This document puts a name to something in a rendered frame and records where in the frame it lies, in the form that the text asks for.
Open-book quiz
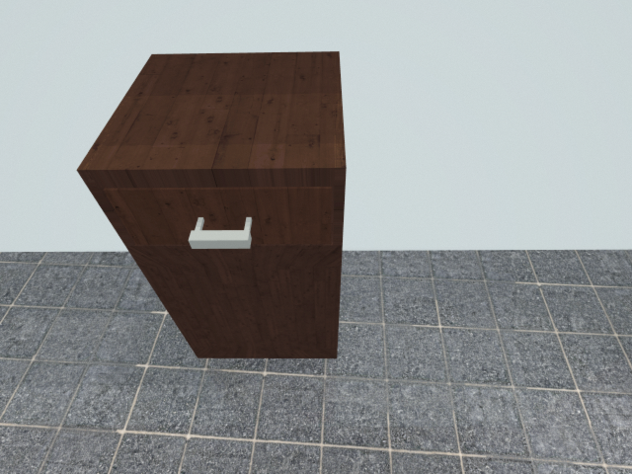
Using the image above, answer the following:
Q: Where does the drawer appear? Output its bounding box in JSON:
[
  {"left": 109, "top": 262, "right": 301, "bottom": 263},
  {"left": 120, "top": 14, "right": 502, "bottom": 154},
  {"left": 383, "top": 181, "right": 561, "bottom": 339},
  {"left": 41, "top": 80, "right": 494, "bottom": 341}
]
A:
[{"left": 103, "top": 187, "right": 332, "bottom": 245}]

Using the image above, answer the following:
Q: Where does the cabinet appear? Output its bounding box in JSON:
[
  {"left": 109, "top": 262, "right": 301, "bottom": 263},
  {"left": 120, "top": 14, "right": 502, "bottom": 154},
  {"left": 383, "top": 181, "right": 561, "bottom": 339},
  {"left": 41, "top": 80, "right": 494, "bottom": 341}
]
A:
[{"left": 77, "top": 51, "right": 347, "bottom": 358}]

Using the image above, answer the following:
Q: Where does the handle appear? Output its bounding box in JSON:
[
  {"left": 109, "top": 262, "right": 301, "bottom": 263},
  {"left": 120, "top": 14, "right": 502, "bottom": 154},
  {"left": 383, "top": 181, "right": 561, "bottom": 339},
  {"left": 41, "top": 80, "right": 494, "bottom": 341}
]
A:
[{"left": 189, "top": 217, "right": 252, "bottom": 249}]

